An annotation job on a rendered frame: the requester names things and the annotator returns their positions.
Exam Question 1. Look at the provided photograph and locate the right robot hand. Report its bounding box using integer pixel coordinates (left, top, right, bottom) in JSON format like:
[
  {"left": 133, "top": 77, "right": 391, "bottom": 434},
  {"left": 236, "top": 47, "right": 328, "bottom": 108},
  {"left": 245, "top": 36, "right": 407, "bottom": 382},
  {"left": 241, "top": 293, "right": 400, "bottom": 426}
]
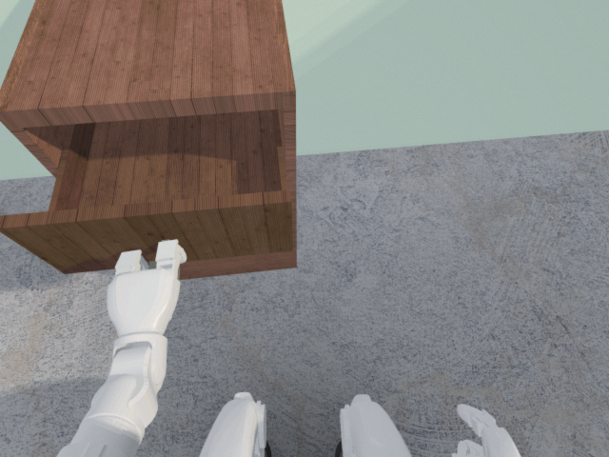
[{"left": 452, "top": 404, "right": 521, "bottom": 457}]

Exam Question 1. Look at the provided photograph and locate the drawer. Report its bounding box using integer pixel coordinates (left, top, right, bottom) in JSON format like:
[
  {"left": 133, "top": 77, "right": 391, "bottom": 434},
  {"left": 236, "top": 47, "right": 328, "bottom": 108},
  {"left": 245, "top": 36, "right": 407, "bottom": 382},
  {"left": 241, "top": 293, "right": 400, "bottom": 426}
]
[{"left": 0, "top": 109, "right": 293, "bottom": 274}]

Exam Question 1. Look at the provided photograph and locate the robot right thigh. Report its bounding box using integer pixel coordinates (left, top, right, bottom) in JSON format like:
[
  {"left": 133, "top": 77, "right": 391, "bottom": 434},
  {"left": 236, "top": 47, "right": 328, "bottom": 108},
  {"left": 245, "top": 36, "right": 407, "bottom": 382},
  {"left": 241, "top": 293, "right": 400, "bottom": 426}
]
[{"left": 340, "top": 401, "right": 412, "bottom": 457}]

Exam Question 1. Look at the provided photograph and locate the robot thigh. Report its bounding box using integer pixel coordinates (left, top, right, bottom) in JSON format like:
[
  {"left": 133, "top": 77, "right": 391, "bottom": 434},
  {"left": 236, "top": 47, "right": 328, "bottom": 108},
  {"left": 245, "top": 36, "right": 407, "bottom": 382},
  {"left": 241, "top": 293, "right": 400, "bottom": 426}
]
[
  {"left": 340, "top": 401, "right": 412, "bottom": 457},
  {"left": 199, "top": 399, "right": 266, "bottom": 457}
]

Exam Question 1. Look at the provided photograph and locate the cabinet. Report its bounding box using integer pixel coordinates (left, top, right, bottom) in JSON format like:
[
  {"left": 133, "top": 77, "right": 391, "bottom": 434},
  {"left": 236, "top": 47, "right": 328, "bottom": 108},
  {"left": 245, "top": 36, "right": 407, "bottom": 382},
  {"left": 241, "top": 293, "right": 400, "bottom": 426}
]
[{"left": 0, "top": 0, "right": 297, "bottom": 280}]

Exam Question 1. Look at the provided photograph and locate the left robot hand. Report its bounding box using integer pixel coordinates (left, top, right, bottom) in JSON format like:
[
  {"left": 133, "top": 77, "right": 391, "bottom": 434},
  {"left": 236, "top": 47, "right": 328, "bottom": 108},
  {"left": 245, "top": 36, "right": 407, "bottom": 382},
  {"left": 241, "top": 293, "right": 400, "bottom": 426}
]
[{"left": 107, "top": 239, "right": 187, "bottom": 338}]

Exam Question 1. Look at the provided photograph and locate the robot left thigh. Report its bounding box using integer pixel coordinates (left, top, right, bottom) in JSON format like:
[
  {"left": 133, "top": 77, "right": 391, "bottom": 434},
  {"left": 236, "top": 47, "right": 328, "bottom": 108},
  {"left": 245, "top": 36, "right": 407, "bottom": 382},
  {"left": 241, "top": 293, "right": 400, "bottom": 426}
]
[{"left": 199, "top": 399, "right": 266, "bottom": 457}]

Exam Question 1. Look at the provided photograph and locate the left robot forearm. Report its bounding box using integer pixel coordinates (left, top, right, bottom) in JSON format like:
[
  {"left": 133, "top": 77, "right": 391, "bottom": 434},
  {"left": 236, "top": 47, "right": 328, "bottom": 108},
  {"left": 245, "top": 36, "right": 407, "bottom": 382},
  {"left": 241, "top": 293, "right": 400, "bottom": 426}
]
[{"left": 56, "top": 331, "right": 167, "bottom": 457}]

